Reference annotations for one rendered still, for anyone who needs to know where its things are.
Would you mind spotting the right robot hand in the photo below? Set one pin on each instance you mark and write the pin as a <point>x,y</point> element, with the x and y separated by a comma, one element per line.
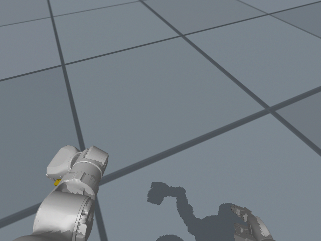
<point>256,229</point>

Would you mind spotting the left robot hand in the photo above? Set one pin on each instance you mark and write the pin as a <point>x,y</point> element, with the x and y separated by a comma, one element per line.
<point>58,167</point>

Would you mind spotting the cube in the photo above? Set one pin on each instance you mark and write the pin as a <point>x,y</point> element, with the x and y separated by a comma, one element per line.
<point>57,182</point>

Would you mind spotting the left robot arm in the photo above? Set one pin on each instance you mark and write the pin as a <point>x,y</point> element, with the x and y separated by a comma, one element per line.
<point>66,214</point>

